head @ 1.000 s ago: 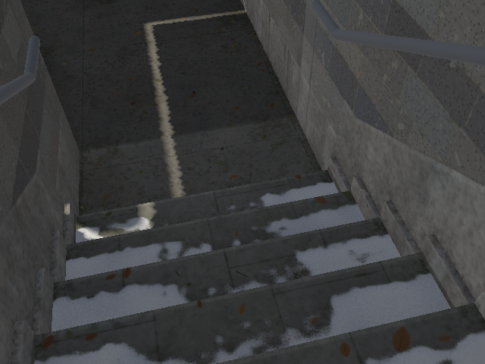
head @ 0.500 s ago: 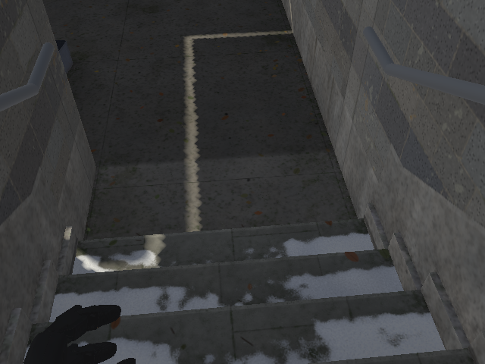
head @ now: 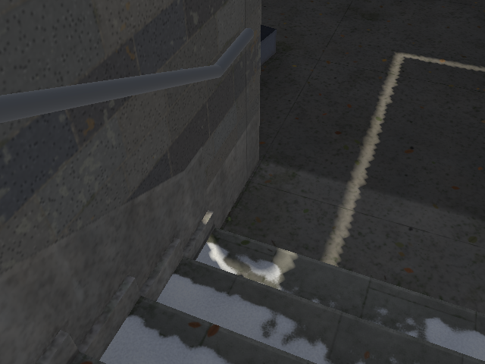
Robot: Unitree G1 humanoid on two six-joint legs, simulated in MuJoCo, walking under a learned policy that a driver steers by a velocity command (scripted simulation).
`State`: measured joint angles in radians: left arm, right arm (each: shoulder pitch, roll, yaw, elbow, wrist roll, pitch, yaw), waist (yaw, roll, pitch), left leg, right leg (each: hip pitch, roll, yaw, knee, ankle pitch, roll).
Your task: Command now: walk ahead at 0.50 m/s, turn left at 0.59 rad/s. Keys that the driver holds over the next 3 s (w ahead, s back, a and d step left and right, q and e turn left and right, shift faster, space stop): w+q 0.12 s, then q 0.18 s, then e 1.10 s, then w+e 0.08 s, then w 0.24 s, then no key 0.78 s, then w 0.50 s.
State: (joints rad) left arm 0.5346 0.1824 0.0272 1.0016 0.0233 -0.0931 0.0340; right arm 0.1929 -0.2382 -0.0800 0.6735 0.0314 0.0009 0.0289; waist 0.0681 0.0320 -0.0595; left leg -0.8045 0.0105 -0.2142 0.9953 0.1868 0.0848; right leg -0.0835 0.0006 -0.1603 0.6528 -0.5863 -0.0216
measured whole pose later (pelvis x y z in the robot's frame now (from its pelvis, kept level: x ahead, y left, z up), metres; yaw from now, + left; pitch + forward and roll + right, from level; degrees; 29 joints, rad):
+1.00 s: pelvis +0.28 +0.00 -0.11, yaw -3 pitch +3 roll +3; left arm 0.28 0.30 0.05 0.62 -0.04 0.08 0.05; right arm 0.04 -0.28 -0.05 0.64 -0.02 0.06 -0.06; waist 0.02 0.01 0.05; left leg -0.70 -0.04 -0.08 1.19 -0.31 -0.08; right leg -0.26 0.09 0.23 0.53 -0.30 -0.05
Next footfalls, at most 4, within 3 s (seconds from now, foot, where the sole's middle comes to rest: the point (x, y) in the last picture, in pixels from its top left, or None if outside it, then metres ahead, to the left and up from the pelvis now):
0.22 left None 0.32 0.16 -0.89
0.70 right None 0.29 -0.09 -0.89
1.20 left None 0.36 0.12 -0.89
1.62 right None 0.25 -0.10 -0.89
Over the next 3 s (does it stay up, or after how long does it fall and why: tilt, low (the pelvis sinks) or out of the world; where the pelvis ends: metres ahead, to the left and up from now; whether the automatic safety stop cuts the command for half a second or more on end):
stays up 0.55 -0.20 -0.28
